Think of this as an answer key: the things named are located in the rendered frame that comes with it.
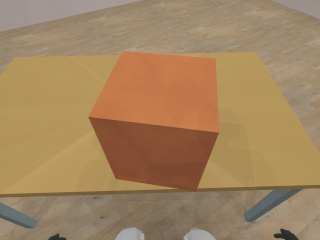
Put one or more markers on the robot thigh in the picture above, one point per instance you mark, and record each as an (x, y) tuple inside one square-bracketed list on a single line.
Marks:
[(198, 234), (130, 234)]

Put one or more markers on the right robot hand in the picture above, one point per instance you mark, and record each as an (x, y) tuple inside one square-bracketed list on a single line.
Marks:
[(285, 234)]

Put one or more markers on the carton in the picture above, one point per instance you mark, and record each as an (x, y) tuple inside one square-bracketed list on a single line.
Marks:
[(157, 119)]

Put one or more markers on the table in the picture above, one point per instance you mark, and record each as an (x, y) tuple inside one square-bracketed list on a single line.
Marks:
[(48, 146)]

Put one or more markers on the right robot thigh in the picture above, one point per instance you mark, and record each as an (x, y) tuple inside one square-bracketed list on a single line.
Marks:
[(198, 234)]

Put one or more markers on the left robot thigh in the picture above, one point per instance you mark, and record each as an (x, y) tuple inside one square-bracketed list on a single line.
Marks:
[(130, 234)]

